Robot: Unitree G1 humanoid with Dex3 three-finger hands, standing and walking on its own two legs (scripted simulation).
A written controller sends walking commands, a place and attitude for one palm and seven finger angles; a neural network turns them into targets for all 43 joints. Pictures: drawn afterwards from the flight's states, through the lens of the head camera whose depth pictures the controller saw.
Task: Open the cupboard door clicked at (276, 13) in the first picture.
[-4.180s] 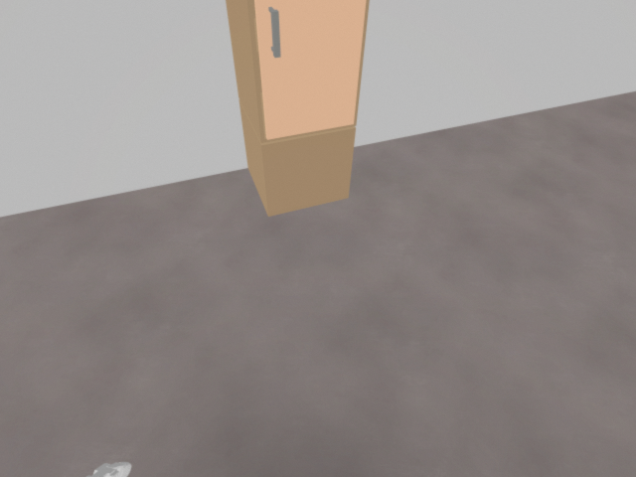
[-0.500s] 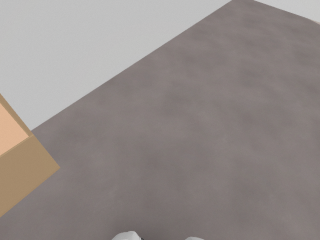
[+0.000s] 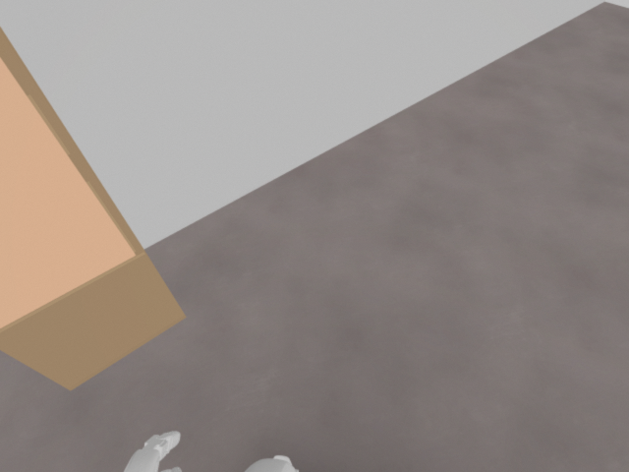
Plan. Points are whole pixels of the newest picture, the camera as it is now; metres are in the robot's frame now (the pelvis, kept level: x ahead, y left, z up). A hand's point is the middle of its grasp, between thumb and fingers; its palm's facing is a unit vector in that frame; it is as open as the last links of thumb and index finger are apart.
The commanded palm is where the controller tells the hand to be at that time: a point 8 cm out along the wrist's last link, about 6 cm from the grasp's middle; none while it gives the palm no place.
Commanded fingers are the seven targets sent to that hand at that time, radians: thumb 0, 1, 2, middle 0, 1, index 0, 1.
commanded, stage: turn to face it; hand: left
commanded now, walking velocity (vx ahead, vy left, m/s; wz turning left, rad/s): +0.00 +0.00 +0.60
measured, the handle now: out of the picture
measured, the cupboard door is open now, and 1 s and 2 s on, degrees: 0 0 0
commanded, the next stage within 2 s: take the last steps up to it in 0.96 s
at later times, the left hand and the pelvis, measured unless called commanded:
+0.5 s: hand out of the picture -0.05 +0.26 -0.18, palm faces +0.36 -0.89 -0.27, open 7.4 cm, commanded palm none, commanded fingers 0.00 0.90 0.90 -0.20 -0.30 -0.20 -0.30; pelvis +0.00 +0.04 +0.00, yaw +19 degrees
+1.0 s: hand out of the picture -0.01 +0.20 -0.13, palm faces +0.53 -0.80 -0.29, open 7.4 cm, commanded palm none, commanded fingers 0.00 0.90 0.90 -0.20 -0.30 -0.20 -0.30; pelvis +0.01 -0.02 +0.01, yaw +34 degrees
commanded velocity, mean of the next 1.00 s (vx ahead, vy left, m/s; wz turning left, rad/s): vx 0.00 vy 0.00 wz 0.48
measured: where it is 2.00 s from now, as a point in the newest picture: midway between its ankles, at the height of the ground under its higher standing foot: outside the picture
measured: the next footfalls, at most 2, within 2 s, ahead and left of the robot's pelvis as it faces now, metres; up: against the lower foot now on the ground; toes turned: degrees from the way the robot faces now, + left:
left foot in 0.36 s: +0.01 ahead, +0.15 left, +0.00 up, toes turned +21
right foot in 0.82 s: +0.11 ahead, -0.08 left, +0.00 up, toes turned +25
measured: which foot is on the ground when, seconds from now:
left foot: up 0.00-0.34, down 0.36-0.82, up 0.84-1.00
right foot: down 0.00-0.36, up 0.38-0.80, down 0.82-1.00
